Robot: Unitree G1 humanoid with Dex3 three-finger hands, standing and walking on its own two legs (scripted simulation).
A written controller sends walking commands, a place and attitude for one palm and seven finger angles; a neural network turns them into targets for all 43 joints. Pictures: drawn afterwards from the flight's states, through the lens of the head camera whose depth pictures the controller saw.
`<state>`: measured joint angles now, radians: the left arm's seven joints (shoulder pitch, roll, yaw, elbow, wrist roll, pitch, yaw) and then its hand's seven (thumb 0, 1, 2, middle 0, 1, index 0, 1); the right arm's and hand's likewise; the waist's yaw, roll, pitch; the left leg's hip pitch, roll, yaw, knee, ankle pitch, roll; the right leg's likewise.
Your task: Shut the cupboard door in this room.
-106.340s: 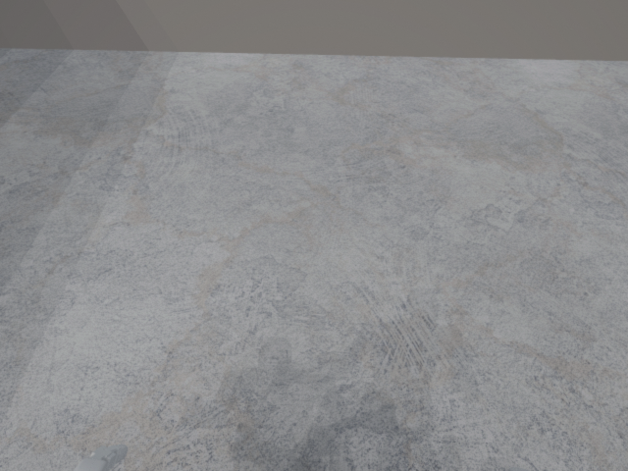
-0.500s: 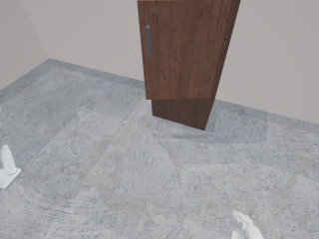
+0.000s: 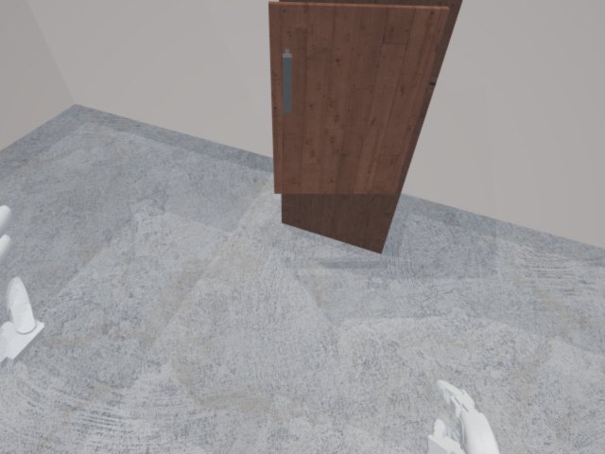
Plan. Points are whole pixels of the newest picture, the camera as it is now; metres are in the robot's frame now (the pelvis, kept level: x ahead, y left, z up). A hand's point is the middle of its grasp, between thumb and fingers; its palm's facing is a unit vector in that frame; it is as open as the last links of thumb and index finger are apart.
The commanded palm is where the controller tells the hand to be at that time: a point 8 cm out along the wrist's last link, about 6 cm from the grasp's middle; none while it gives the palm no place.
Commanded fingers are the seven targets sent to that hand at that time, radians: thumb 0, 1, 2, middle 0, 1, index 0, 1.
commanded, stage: stop stepping back and stand still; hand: left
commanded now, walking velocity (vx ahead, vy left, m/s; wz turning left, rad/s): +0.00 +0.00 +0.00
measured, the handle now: (287, 80) +0.96 +0.10 +0.02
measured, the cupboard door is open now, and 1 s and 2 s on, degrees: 23 23 23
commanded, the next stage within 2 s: let the arm hang, fingers relaxed in 0.44 s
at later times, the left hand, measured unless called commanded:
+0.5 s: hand (24, 337) +0.19 +0.28 +0.14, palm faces +0.42 -0.80 -0.41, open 7.5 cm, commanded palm +0.13 +0.31 +0.18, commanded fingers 0.00 0.90 0.90 -0.20 -0.30 -0.20 -0.30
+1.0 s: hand out of the picture -0.03 +0.20 -0.18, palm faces +0.02 -0.98 -0.19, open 7.2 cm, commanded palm none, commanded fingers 0.00 0.90 0.90 -0.20 -0.30 -0.20 -0.30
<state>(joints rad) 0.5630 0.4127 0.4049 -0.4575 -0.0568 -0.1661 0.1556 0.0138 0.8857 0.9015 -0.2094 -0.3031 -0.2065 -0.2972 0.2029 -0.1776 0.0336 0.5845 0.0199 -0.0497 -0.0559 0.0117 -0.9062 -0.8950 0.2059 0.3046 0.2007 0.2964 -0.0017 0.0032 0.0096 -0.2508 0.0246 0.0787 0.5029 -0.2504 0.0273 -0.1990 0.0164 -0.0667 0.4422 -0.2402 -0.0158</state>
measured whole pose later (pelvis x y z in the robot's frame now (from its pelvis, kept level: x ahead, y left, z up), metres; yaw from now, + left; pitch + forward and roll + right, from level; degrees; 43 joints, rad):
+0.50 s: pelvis -0.01 +0.01 +0.00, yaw +0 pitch +0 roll -1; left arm 0.54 0.37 0.38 -0.45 -0.05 -0.16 0.16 0.02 0.89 0.90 -0.21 -0.30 -0.21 -0.30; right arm 0.24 -0.19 0.02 0.60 0.02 -0.06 -0.06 0.01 -0.91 -0.89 0.21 0.30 0.20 0.30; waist 0.00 0.00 0.01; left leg -0.25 0.01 0.08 0.48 -0.23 0.05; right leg -0.20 0.00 -0.06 0.41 -0.21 0.00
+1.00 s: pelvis -0.03 +0.00 +0.00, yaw +2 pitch -2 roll -1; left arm 0.31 0.24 0.00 1.02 0.02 0.02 0.00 0.00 0.95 0.90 -0.21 -0.30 -0.20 -0.30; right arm 0.28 -0.25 0.01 1.02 -0.02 0.03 0.00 0.01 -0.91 -0.89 0.20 0.30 0.20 0.30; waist 0.00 -0.04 0.07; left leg -0.24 0.00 0.06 0.46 -0.19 0.04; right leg -0.20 -0.01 -0.09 0.44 -0.20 -0.02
